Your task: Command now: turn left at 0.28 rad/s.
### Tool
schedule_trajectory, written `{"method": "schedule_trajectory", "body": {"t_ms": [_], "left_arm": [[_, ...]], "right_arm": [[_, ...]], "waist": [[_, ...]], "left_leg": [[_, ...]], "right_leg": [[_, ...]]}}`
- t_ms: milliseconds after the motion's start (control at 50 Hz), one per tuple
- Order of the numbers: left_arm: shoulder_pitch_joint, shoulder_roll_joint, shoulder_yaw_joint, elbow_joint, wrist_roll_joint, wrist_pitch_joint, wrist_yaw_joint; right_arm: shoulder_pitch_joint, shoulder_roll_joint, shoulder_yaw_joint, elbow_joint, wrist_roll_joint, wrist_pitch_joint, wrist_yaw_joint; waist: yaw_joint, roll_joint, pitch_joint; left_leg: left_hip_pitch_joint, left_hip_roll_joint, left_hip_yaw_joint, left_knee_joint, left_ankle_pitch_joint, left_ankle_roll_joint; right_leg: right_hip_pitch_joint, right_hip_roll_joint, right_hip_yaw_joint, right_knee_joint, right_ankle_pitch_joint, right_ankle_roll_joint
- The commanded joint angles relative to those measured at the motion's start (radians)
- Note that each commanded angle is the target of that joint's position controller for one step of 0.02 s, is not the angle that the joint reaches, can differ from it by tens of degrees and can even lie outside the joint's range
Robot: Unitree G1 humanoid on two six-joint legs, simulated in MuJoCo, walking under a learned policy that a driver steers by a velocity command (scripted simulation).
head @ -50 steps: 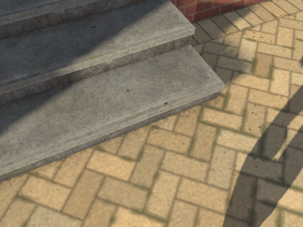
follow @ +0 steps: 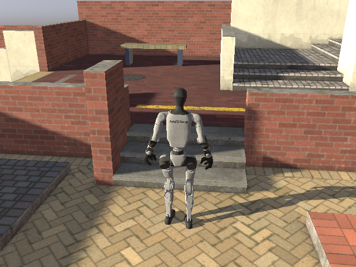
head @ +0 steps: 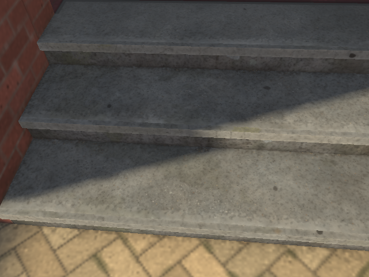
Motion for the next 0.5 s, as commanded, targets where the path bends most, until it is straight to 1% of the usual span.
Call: {"method": "schedule_trajectory", "body": {"t_ms": [20,40,60,80,100,140,160,180,200,220,240,260,300,340,360,380,400,420,440,460,480,500], "left_arm": [[0.009,0.185,0.042,-0.06,0.013,-0.014,-0.005],[-0.033,0.131,0.026,-0.057,0.001,-0.02,-0.012],[-0.058,0.114,0.022,-0.061,0.0,-0.022,-0.016],[-0.056,0.11,0.02,-0.06,-0.003,-0.026,-0.013],[-0.038,0.1,0.016,-0.054,-0.003,-0.029,-0.013],[0.013,0.068,0.001,-0.015,-0.005,-0.037,-0.018],[0.028,0.074,0.0,0.003,-0.008,-0.038,-0.02],[0.051,0.097,0.006,0.016,-0.009,-0.035,-0.022],[0.08,0.136,0.02,0.029,-0.007,-0.029,-0.025],[0.103,0.167,0.033,0.041,-0.005,-0.022,-0.028],[0.118,0.182,0.042,0.05,-0.005,-0.018,-0.032],[0.123,0.186,0.048,0.056,-0.006,-0.015,-0.034],[0.108,0.179,0.055,0.062,-0.007,-0.01,-0.037],[0.063,0.173,0.061,0.061,-0.009,-0.001,-0.04],[0.028,0.17,0.064,0.056,-0.011,0.005,-0.042],[-0.003,0.161,0.065,0.047,-0.015,0.01,-0.044],[-0.012,0.126,0.058,0.033,-0.022,0.009,-0.047],[-0.011,0.065,0.044,0.005,-0.037,0.009,-0.047],[0.004,0.119,0.06,0.023,-0.012,0.018,-0.034],[0.04,0.146,0.071,0.051,0.001,0.028,-0.033],[0.065,0.137,0.076,0.074,0.005,0.038,-0.038],[0.07,0.133,0.078,0.078,0.005,0.047,-0.047]], "right_arm": [[0.026,-0.13,-0.028,-0.052,-0.02,-0.014,-0.01],[0.047,-0.12,-0.028,-0.032,-0.013,-0.013,-0.004],[0.07,-0.108,-0.025,-0.012,-0.009,-0.009,-0.001],[0.079,-0.099,-0.022,0.001,-0.01,-0.004,0.004],[0.079,-0.091,-0.017,0.01,-0.01,-0.001,0.006],[0.044,-0.047,0.004,0.02,-0.003,0.004,0.001],[0.025,-0.035,0.013,0.025,-0.003,0.007,-0.004],[-0.005,-0.035,0.017,0.026,0.0,0.008,-0.012],[-0.033,-0.045,0.017,0.023,0.006,0.009,-0.021],[-0.044,-0.057,0.016,0.022,0.014,0.008,-0.029],[-0.044,-0.065,0.015,0.024,0.022,0.006,-0.034],[-0.041,-0.069,0.016,0.027,0.028,0.002,-0.04],[-0.031,-0.068,0.018,0.032,0.032,-0.008,-0.048],[-0.004,-0.054,0.023,0.039,0.03,-0.018,-0.052],[0.025,-0.047,0.025,0.048,0.027,-0.023,-0.055],[0.054,-0.056,0.022,0.055,0.02,-0.03,-0.059],[0.07,-0.112,0.01,0.053,0.001,-0.036,-0.065],[0.033,-0.201,-0.007,0.037,-0.008,-0.033,-0.067],[0.0,-0.18,-0.005,0.029,-0.01,-0.032,-0.06],[-0.03,-0.113,0.013,0.012,-0.002,-0.036,-0.054],[-0.075,-0.073,0.025,-0.001,0.0,-0.037,-0.053],[-0.097,-0.064,0.031,-0.012,-0.005,-0.038,-0.055]], "waist": [[-0.002,-0.154,-0.001],[-0.033,-0.124,0.007],[-0.043,-0.13,0.002],[-0.039,-0.163,-0.014],[-0.028,-0.17,-0.028],[-0.006,-0.166,-0.046],[0.0,-0.183,-0.048],[0.023,-0.2,-0.047],[0.043,-0.219,-0.04],[0.053,-0.231,-0.037],[0.056,-0.234,-0.039],[0.054,-0.23,-0.045],[0.045,-0.213,-0.064],[0.019,-0.188,-0.079],[-0.003,-0.174,-0.083],[-0.02,-0.152,-0.09],[-0.019,-0.062,-0.096],[0.0,0.159,-0.054],[-0.009,0.174,-0.036],[0.026,0.075,-0.013],[0.053,0.038,0.01],[0.063,0.056,0.024]], "left_leg": [[-0.076,0.031,0.025,0.361,-0.258,-0.026],[-0.06,0.039,0.024,0.409,-0.198,-0.03],[-0.053,0.038,0.035,0.448,-0.156,-0.042],[-0.062,0.039,0.044,0.47,-0.138,-0.053],[-0.062,0.039,0.05,0.465,-0.14,-0.065],[-0.018,0.071,0.062,0.321,-0.138,-0.085],[0.001,0.101,0.114,0.23,-0.144,-0.095],[0.022,0.108,0.155,0.16,-0.164,-0.1],[0.029,0.098,0.173,0.117,-0.186,-0.097],[0.023,0.09,0.177,0.09,-0.196,-0.091],[0.015,0.089,0.176,0.071,-0.189,-0.084],[0.013,0.091,0.171,0.052,-0.181,-0.077],[0.037,0.097,0.162,0.009,-0.169,-0.059],[0.117,0.097,0.162,-0.08,-0.109,-0.037],[0.191,0.099,0.167,-0.163,-0.039,-0.025],[0.298,0.124,0.156,-0.242,0.04,-0.013],[0.408,0.235,0.064,-0.294,0.046,0.017],[0.428,0.448,-0.138,-0.343,0.246,0.114],[0.317,0.572,-0.161,-0.317,0.448,0.229],[0.266,0.541,-0.097,-0.313,0.497,0.24],[0.234,0.476,-0.011,-0.3,0.48,0.207],[0.234,0.426,0.053,-0.294,0.468,0.172]], "right_leg": [[-0.022,-0.411,0.434,-0.281,0.145,-0.219],[-0.023,-0.338,0.326,-0.256,0.207,-0.194],[0.003,-0.274,0.235,-0.231,0.276,-0.161],[0.047,-0.245,0.191,-0.214,0.345,-0.15],[0.087,-0.229,0.162,-0.194,0.432,-0.148],[0.143,-0.212,0.149,-0.175,0.5,-0.143],[0.175,-0.206,0.159,-0.169,0.503,-0.139],[0.199,-0.2,0.179,-0.155,0.513,-0.139],[0.216,-0.202,0.208,-0.135,0.54,-0.145],[0.236,-0.21,0.241,-0.119,0.576,-0.154],[0.256,-0.221,0.273,-0.109,0.613,-0.161],[0.27,-0.231,0.302,-0.104,0.638,-0.168],[0.273,-0.241,0.349,-0.101,0.644,-0.176],[0.217,-0.225,0.365,-0.094,0.59,-0.163],[0.159,-0.204,0.358,-0.081,0.537,-0.142],[0.061,-0.173,0.34,-0.058,0.442,-0.106],[-0.081,-0.119,0.292,0.016,0.259,-0.057],[-0.257,0.038,0.11,0.179,-0.082,-0.009],[-0.249,0.046,0.006,0.426,-0.367,-0.001],[-0.231,0.011,0.025,0.55,-0.349,0.0],[-0.22,0.0,0.027,0.611,-0.289,0.007],[-0.233,-0.002,0.02,0.636,-0.237,0.018]]}}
